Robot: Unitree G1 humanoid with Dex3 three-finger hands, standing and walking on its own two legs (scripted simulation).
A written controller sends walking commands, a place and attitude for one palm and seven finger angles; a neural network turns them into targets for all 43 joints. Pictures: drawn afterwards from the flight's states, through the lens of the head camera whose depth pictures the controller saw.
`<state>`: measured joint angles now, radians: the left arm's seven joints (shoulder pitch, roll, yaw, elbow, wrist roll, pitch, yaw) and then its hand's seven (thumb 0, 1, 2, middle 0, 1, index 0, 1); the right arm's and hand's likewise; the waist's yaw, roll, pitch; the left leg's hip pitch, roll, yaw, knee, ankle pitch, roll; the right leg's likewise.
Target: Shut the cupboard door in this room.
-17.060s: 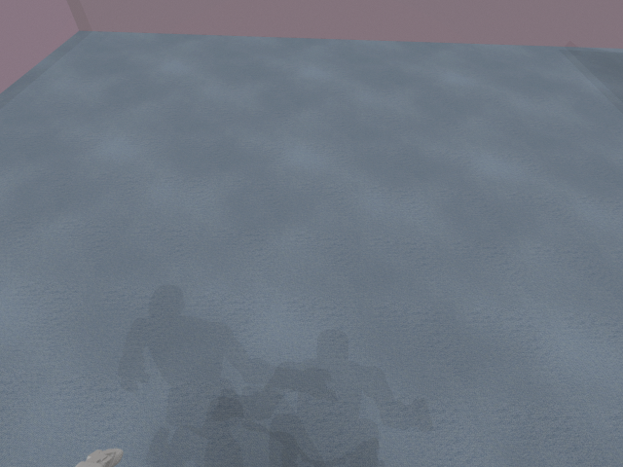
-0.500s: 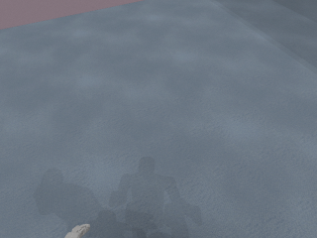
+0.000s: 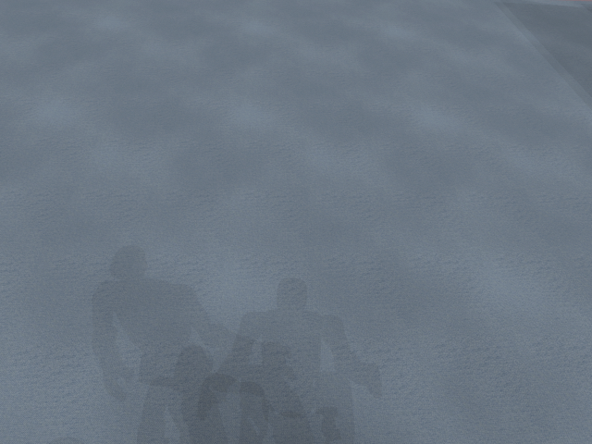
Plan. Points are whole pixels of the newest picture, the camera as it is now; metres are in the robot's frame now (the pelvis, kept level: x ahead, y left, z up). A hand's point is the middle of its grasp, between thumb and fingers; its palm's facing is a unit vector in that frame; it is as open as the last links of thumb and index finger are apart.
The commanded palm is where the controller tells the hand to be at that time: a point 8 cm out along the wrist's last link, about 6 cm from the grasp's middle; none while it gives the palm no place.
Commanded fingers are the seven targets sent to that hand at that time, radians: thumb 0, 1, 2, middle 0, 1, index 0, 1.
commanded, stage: turn or walk to find it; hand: left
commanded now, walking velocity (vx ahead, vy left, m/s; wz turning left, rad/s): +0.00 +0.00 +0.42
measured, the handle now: out of the picture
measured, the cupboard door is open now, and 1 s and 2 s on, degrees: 88 88 88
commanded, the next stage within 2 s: stand and wait in 0.60 s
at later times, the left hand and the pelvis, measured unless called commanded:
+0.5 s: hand out of the picture +0.06 +0.19 -0.14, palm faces +0.19 -0.94 -0.28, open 7.4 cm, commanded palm none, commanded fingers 0.00 0.90 0.90 -0.20 -0.30 -0.20 -0.30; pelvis -0.02 -0.02 +0.00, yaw +11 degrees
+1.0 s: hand out of the picture -0.13 +0.20 -0.18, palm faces +0.48 -0.84 -0.25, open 7.4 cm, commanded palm none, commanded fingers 0.00 0.90 0.90 -0.20 -0.30 -0.20 -0.30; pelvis -0.06 +0.00 +0.00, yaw +25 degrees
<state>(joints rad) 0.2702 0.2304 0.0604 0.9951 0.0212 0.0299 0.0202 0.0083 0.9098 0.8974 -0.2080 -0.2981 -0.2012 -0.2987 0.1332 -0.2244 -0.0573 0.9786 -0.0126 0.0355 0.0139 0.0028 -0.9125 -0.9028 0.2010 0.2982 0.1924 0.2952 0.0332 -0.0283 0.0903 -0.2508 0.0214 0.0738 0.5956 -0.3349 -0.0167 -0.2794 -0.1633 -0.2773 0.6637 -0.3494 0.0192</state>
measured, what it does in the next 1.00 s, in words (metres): steps on the spot, turning left: right foot, then left foot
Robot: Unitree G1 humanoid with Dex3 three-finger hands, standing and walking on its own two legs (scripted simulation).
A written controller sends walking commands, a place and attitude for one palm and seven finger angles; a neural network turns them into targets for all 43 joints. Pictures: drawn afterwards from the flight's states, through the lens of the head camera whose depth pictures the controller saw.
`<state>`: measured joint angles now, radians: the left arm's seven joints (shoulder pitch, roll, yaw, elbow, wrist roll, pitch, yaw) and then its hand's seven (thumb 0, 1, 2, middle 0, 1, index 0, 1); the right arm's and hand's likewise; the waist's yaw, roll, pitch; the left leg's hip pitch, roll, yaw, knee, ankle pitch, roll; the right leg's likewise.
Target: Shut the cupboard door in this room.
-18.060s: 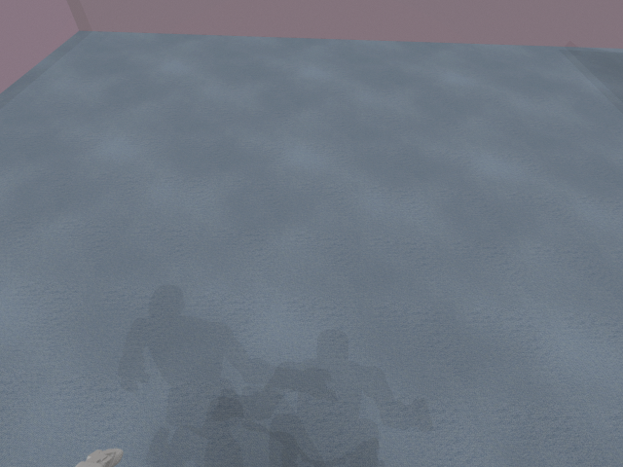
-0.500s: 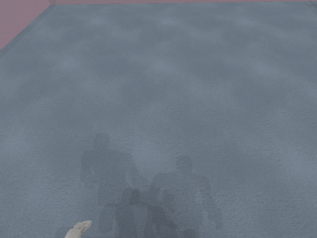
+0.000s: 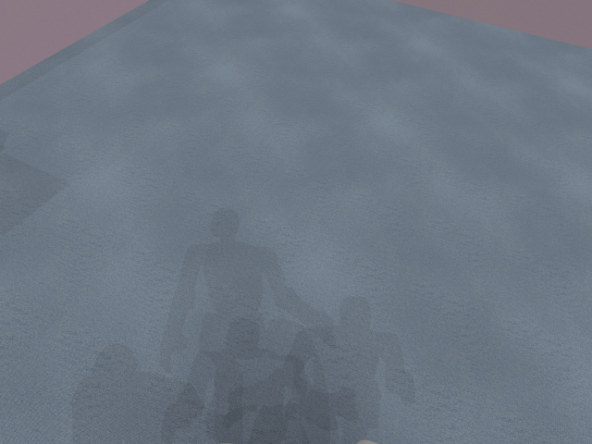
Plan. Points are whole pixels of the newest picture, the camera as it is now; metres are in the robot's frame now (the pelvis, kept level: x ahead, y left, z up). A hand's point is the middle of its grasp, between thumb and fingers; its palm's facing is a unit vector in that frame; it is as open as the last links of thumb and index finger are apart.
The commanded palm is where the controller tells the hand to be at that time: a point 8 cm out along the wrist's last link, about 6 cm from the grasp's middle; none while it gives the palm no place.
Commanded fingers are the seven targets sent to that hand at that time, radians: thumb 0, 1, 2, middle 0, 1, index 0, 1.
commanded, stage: turn or walk to find it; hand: left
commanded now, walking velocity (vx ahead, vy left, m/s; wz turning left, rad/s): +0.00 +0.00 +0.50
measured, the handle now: out of the picture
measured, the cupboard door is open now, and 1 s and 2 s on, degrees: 88 88 88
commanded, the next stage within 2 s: none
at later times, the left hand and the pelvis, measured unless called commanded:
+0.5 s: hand out of the picture +0.06 +0.18 -0.13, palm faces +0.25 -0.92 -0.29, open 7.4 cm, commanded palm none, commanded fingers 0.00 0.90 0.90 -0.20 -0.30 -0.20 -0.30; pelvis -0.01 -0.04 +0.01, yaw +15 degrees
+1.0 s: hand out of the picture -0.14 +0.19 -0.17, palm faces +0.54 -0.80 -0.27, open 7.4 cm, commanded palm none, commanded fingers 0.00 0.90 0.90 -0.20 -0.30 -0.20 -0.30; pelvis -0.04 -0.01 +0.00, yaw +30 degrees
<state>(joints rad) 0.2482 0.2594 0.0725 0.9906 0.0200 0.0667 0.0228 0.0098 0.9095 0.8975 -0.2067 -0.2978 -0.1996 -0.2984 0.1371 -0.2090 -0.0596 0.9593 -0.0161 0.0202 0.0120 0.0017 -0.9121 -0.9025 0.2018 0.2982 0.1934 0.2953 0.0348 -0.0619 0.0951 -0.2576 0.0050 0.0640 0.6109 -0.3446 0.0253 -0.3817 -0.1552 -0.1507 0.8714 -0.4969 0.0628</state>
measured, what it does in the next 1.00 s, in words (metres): steps on the spot, turning left: right foot, then left foot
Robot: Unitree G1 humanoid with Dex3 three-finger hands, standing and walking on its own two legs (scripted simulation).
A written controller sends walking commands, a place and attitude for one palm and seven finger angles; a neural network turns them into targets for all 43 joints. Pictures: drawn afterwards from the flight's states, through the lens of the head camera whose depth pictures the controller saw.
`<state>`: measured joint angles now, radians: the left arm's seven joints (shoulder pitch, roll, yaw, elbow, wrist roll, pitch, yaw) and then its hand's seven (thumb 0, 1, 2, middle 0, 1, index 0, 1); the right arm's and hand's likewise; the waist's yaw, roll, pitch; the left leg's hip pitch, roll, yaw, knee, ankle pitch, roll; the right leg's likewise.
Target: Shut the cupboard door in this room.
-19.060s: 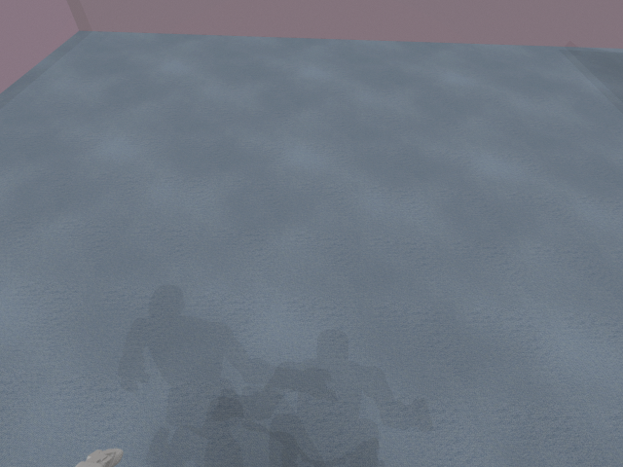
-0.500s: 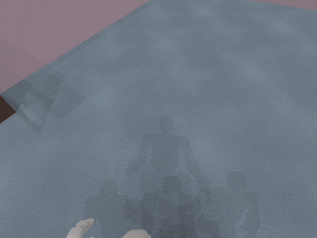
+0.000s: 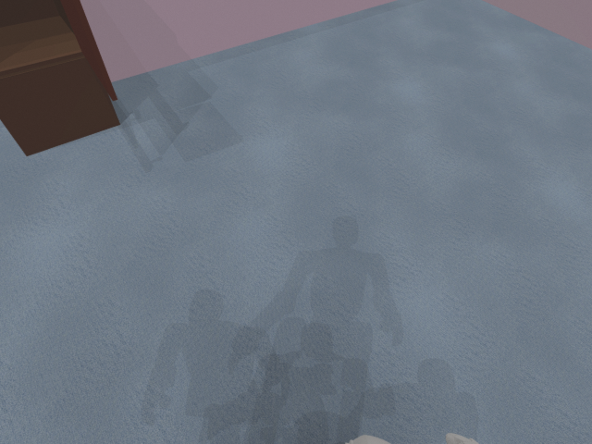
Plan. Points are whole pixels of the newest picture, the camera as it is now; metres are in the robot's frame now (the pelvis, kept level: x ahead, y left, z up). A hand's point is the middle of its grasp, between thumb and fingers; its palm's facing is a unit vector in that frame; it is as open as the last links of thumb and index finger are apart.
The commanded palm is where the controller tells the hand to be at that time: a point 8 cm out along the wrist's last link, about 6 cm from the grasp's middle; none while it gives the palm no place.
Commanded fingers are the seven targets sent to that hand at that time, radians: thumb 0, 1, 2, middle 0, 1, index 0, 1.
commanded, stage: turn or walk to find it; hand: left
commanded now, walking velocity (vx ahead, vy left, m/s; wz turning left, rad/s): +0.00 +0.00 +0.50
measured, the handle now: out of the picture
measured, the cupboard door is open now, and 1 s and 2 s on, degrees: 88 88 88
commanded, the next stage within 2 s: none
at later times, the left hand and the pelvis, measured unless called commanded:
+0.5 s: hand out of the picture +0.03 +0.15 -0.13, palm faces +0.29 -0.92 -0.28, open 7.4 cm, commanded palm none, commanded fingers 0.00 0.90 0.90 -0.20 -0.30 -0.20 -0.30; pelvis +0.03 -0.05 +0.01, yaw +16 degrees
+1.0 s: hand out of the picture -0.01 +0.17 -0.18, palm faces +0.56 -0.81 -0.17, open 7.4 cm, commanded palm none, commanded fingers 0.00 0.90 0.90 -0.20 -0.30 -0.20 -0.30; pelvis +0.16 +0.07 -0.01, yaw +27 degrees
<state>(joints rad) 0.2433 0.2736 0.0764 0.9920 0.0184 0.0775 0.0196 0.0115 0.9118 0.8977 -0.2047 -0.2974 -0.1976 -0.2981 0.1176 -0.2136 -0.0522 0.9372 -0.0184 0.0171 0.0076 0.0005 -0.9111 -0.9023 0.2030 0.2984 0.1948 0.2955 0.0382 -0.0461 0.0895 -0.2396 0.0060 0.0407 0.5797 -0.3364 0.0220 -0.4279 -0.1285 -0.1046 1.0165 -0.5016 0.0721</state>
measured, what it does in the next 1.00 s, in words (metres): walks ahead, turning left: right foot, then left foot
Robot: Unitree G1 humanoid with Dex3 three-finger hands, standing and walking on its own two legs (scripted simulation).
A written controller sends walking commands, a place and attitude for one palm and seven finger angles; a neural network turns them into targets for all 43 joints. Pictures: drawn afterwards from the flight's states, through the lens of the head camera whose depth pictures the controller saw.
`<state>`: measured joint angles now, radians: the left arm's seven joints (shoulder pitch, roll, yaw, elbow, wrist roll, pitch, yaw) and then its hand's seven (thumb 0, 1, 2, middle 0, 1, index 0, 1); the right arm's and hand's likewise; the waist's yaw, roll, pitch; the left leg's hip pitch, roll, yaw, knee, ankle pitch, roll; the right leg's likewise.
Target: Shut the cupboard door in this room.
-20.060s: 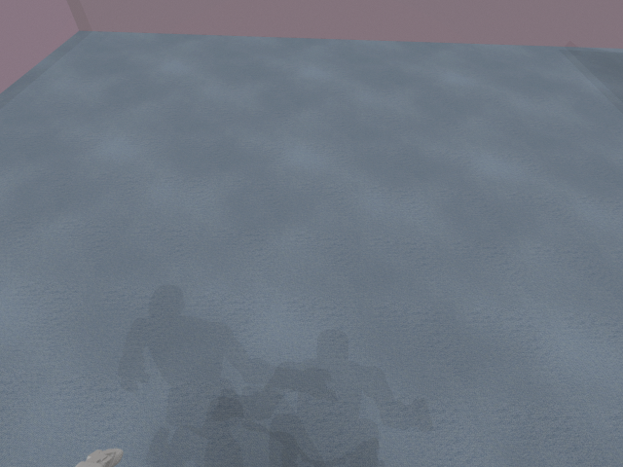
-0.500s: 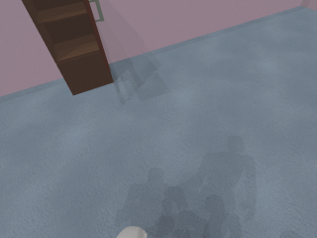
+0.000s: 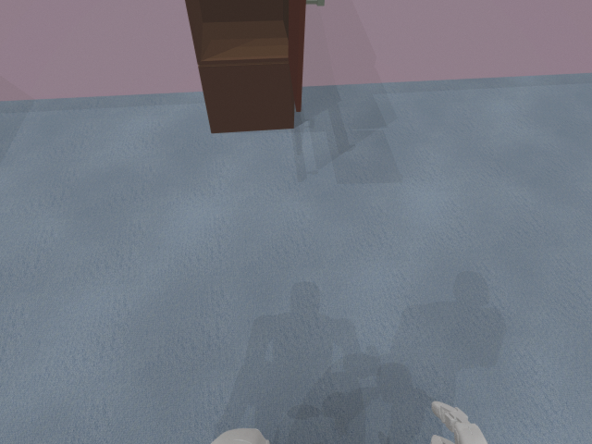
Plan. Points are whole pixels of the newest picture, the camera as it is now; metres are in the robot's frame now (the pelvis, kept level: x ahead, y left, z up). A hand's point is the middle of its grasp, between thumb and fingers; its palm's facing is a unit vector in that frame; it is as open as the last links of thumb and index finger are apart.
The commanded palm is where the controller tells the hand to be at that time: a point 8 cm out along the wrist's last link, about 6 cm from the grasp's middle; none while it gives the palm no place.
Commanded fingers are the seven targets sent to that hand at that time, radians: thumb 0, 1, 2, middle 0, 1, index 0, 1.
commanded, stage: turn or walk to find it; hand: left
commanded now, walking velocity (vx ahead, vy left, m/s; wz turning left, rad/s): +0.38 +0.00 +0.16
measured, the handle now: out of the picture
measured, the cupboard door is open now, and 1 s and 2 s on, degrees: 88 88 88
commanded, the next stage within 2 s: stand and wait in 1.04 s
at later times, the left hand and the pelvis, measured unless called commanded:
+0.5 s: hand (243, 303) +0.35 +0.14 -0.14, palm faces +0.02 -0.98 -0.21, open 7.4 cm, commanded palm none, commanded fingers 0.00 0.90 0.90 -0.20 -0.30 -0.20 -0.30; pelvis +0.22 -0.04 +0.00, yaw +5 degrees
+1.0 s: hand (218, 318) +0.33 +0.19 -0.17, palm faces +0.23 -0.97 -0.13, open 7.4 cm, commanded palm none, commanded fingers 0.00 0.90 0.90 -0.20 -0.30 -0.20 -0.30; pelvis +0.42 +0.04 +0.01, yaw +7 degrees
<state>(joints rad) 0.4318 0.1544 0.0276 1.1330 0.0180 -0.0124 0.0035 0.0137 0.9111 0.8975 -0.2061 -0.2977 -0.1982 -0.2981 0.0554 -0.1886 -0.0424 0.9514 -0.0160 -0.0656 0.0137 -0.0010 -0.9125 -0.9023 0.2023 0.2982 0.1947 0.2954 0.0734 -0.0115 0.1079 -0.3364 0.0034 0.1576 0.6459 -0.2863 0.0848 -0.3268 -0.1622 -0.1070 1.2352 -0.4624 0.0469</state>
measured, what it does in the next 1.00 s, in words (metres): walks ahead: right foot, then left foot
